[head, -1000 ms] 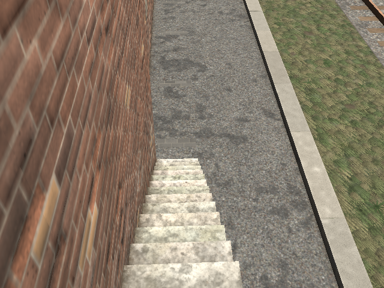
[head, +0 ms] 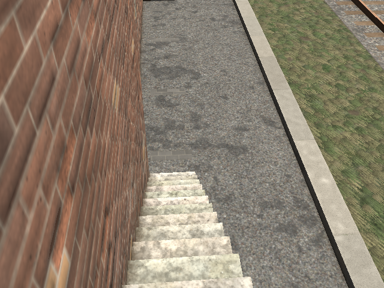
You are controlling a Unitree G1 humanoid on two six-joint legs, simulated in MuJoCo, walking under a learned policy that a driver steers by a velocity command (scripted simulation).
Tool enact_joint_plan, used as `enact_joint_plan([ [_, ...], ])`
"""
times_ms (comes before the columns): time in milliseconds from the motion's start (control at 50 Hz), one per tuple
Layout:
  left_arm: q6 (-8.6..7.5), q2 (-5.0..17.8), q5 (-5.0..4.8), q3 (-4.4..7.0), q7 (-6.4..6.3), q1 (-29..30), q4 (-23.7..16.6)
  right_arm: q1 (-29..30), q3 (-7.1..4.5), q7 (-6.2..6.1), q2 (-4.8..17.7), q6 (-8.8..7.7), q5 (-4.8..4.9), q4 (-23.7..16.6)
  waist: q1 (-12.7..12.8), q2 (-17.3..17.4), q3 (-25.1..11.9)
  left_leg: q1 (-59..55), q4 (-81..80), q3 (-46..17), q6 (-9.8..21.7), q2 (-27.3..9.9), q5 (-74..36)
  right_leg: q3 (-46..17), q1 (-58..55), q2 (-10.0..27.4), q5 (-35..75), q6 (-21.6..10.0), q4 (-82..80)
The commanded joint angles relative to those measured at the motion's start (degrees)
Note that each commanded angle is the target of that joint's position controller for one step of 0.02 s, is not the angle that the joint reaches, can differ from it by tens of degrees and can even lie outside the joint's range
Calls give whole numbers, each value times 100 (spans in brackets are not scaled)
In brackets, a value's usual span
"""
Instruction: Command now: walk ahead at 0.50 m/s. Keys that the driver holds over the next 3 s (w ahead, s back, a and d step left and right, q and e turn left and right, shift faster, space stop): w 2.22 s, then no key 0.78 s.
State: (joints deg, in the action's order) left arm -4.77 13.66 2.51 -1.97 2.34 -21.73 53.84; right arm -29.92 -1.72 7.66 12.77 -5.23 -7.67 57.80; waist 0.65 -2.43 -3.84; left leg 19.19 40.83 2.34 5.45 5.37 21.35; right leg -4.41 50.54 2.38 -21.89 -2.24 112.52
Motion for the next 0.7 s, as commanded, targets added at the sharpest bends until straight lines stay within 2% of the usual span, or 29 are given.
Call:
enact_joint_plan([
  [20,-59,422,366,99,27,-568,-282,1409,248,-275,-410,-493,255,-1052,577,342,1253,3556,-1551,-706,750,-776,-714,158,-824,512,3399,-27,-3704],
  [60,-11,363,298,83,221,453,-501,305,57,-440,627,-556,167,-590,94,831,913,3404,-1596,-1466,859,-1161,384,408,-833,347,2925,348,-2812],
  [80,-63,431,316,79,211,471,-464,-7,5,-413,908,-525,120,-510,46,554,676,2699,-1382,-1839,865,-1377,363,287,-428,289,2406,354,-2740],
  [100,-93,415,249,28,54,693,-560,-819,78,-504,473,-525,-48,-112,-243,328,753,620,-873,-2520,883,-1675,-342,-573,1500,625,2790,355,-3697],
  [120,-124,274,265,-33,-47,1132,-761,-1487,184,-646,-108,-529,-29,96,-607,225,467,-1183,-342,-2658,729,-1747,-925,-892,2646,721,3058,322,-5069],
  [140,-93,90,261,-79,-124,1524,-848,-1930,258,-716,-451,-470,-11,352,-751,199,479,-1876,-69,-2919,759,-1807,-1158,-803,3205,759,2904,370,-5391],
  [160,-81,119,189,-79,-132,1442,-645,-1687,296,-751,-653,-393,135,180,-696,52,574,-1500,266,-2570,776,-1566,-1051,-669,2887,769,4021,367,-6336],
  [220,11,467,315,89,47,1670,-680,-804,222,-477,-146,-205,266,-490,-209,422,600,2695,227,-1437,287,-749,-387,587,-1553,93,5068,112,-5882],
  [260,-102,576,249,176,43,1710,-581,-1027,100,-501,27,-185,529,-757,-490,464,807,2219,681,-1226,169,-633,-64,802,-1750,-96,3970,76,-6762],
  [300,-76,620,13,160,37,2008,-590,-973,44,-544,221,-173,520,-889,-817,650,1140,920,1022,-1998,400,-900,-47,370,-1296,148,3478,93,-8136],
  [340,-15,446,-47,140,45,2262,-707,-583,8,-514,351,-73,423,-989,-933,825,1020,232,1284,-2425,713,-1050,-764,536,-1525,114,2510,95,-8867],
  [360,57,442,46,122,47,1184,-393,-247,33,-362,234,-48,131,-990,-507,955,639,113,2231,-2481,704,-1048,-1561,-4,-2534,413,3172,-3,-8851],
  [380,-23,641,79,258,-37,494,-84,-344,66,-284,-41,-30,486,-931,-282,9,596,23,3289,-2204,601,-651,-1447,467,-3257,185,2886,140,-10560],
  [400,-59,974,-41,384,-52,-840,484,-664,29,20,269,62,258,-513,13,-344,69,860,4507,-1494,419,-388,-2153,1110,-5521,163,4483,15,-10312],
  [420,6,1182,98,588,-45,-2561,771,-442,0,339,345,66,125,-620,756,-1038,-831,3029,7229,-1223,-69,237,106,222,-8395,863,5690,-883,-8925],
  [440,36,1586,139,668,37,-2358,536,-700,13,413,205,-28,290,-871,364,-1173,-1574,4885,8994,-802,-353,580,2746,-395,-9740,1670,9154,-1879,-6998],
  [460,41,1905,357,869,108,-2236,643,-575,62,313,39,-38,424,-1284,338,-580,-1475,5927,8990,-1068,-481,476,2682,-998,-9800,2293,9661,-2344,-6974],
  [480,358,1409,-269,844,22,-1230,313,-211,-91,-888,454,162,1141,-797,235,-125,-833,6304,8867,-1032,-522,-319,2672,-1748,-8259,3183,5728,-2507,-7657],
  [500,440,612,-369,604,-84,-983,141,149,-109,-1264,487,294,874,-624,163,542,-180,5666,8148,-1042,-392,-452,2375,-1470,-6583,2761,4375,-2160,-8119],
  [520,261,318,-83,368,-73,-841,321,449,-110,-1369,71,373,943,-416,-100,732,574,5235,6838,-1257,-434,-375,740,-860,-4965,2075,3723,-1413,-8075],
  [540,146,258,-32,295,-63,-677,358,502,-109,-1360,-134,461,945,-271,-245,570,1104,4670,6167,-1174,-430,-347,53,-575,-3592,1576,3366,-906,-8004],
  [560,53,191,-127,195,-141,-102,141,897,-27,-1207,-315,480,996,-569,-577,719,1326,3255,3923,-821,-620,-348,-1727,-88,-1786,1197,2271,-524,-8444],
  [580,-41,276,-221,187,-129,59,150,635,-69,-1065,-378,438,812,-355,-718,678,1155,1414,2750,-391,-691,-277,-3105,53,-706,899,2131,-418,-8617],
  [600,-8,559,-246,266,-94,-1,250,-20,-111,-1031,-460,471,719,12,-872,73,636,657,3227,-171,-731,-237,-3649,-194,-707,891,2599,-585,-8452],
  [620,-364,949,282,263,-283,-234,215,11,67,73,-307,339,-62,-328,-684,-1315,1586,2572,4549,-767,-395,-604,-4053,-97,-674,492,1494,-969,-8431],
  [640,-238,707,-327,373,-215,117,423,508,-267,-713,-110,349,700,-163,-821,-223,609,2222,2268,-892,-511,-630,-4667,-442,-2299,919,1725,-648,-8155],
  [660,-154,529,-535,271,-153,17,322,1142,-211,-931,96,336,763,-480,-466,236,667,1670,1079,-466,-491,-714,-5283,-287,-2142,669,1252,-556,-8223],
  [680,-190,452,-541,279,-159,3,383,1547,-218,-987,167,290,742,-579,-268,39,857,1465,453,-404,-497,-783,-5731,-429,-2341,655,733,-565,-8148],
  [700,-374,537,323,30,-439,-340,359,1363,145,-58,17,348,-412,-679,-240,-646,1544,1505,931,-813,-348,-738,-6038,-234,-970,582,-192,-1036,-7053],
])
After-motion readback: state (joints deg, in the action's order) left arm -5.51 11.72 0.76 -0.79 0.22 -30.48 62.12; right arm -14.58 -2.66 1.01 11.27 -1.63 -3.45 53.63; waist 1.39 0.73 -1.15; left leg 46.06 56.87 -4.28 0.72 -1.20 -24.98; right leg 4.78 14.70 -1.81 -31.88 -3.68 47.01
